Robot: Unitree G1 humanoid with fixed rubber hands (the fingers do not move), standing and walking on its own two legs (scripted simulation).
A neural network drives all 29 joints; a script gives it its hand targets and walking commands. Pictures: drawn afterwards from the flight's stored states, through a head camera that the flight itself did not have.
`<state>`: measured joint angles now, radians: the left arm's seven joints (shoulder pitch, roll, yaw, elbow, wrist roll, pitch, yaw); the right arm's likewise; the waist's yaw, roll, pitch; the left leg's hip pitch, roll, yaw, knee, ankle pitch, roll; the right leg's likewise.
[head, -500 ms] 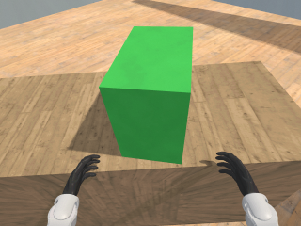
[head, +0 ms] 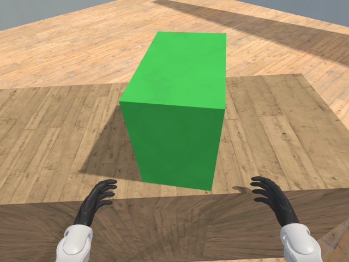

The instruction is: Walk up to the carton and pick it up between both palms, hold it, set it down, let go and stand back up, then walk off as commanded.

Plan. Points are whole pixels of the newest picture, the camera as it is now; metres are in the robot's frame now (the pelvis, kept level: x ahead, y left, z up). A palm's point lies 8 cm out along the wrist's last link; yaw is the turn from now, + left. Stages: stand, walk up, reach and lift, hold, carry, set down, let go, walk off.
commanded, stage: stand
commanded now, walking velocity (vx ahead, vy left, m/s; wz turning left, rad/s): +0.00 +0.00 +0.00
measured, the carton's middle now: (183, 109) +0.50 +0.03 +0.10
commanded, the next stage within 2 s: walk off in 0.28 s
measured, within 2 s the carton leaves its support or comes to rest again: neither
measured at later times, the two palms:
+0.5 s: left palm (87, 215) +0.23 +0.23 +0.02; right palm (282, 213) +0.25 -0.19 +0.01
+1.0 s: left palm out of the picture +0.03 +0.26 -0.10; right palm out of the picture +0.03 -0.29 -0.14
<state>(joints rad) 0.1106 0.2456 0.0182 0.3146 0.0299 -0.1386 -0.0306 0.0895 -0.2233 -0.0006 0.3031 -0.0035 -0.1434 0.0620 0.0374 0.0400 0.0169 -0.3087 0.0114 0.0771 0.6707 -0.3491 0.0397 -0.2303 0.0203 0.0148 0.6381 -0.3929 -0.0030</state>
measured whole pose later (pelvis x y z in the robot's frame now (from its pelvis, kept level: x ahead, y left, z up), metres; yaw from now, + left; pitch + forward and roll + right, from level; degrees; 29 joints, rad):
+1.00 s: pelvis -0.11 -0.02 -0.03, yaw -1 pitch -1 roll +1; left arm 0.16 0.33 0.02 0.55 0.03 0.03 0.02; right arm 0.16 -0.37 0.00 0.57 -0.02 0.09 -0.01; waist 0.02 0.05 0.27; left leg -0.50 -0.06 -0.01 1.25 -0.45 0.02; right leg -0.52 0.03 0.01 0.84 -0.30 -0.04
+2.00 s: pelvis -0.28 -0.01 -0.02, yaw +0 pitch -6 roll -1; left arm 0.16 0.37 0.04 0.70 0.03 0.00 0.03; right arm 0.19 -0.38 0.00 0.70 -0.01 -0.02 -0.01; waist 0.00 0.00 0.32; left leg -0.30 -0.05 -0.03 0.81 -0.41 0.04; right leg -0.32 0.06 0.12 0.89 -0.55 -0.02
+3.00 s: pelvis -0.35 -0.01 -0.02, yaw +0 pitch -8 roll +0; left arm 0.16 0.37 0.05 0.80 0.03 0.00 0.00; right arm 0.20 -0.38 0.00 0.78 -0.02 -0.01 0.02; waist -0.01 0.00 0.25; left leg -0.32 -0.05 -0.03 0.79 -0.33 0.03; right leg -0.32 0.05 0.12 0.86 -0.45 -0.02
